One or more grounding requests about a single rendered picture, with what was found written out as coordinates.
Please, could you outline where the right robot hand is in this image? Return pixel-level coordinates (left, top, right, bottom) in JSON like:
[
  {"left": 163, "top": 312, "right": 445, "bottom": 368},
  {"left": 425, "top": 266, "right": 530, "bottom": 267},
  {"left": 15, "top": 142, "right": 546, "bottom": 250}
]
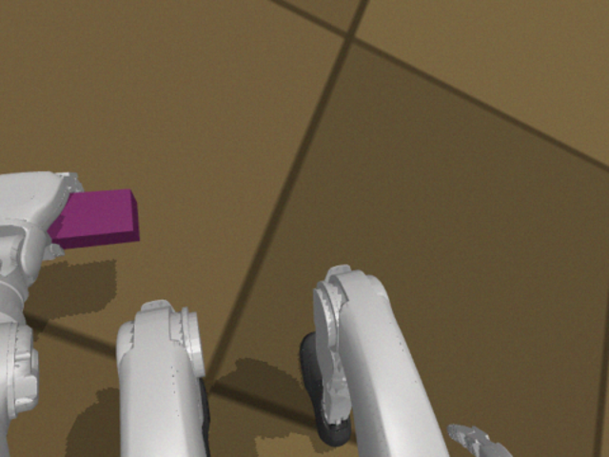
[{"left": 447, "top": 424, "right": 513, "bottom": 457}]

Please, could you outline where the left robot arm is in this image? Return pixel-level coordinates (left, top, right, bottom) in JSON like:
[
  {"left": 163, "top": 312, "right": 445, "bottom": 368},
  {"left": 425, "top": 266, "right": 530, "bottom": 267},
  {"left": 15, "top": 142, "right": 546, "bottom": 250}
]
[{"left": 0, "top": 219, "right": 47, "bottom": 457}]

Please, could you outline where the left robot hand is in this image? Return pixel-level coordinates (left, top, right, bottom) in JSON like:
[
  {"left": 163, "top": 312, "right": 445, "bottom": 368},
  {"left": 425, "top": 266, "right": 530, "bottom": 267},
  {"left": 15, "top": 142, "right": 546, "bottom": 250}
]
[{"left": 0, "top": 171, "right": 85, "bottom": 261}]

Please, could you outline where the carton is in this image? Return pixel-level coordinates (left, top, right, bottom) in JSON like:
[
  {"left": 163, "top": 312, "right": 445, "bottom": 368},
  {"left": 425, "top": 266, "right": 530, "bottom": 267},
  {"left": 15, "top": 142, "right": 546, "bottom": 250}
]
[{"left": 47, "top": 189, "right": 140, "bottom": 249}]

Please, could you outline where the right robot foot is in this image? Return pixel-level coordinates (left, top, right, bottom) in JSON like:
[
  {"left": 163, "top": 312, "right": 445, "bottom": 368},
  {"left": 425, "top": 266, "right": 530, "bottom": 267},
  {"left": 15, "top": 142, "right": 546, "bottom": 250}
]
[{"left": 300, "top": 331, "right": 351, "bottom": 447}]

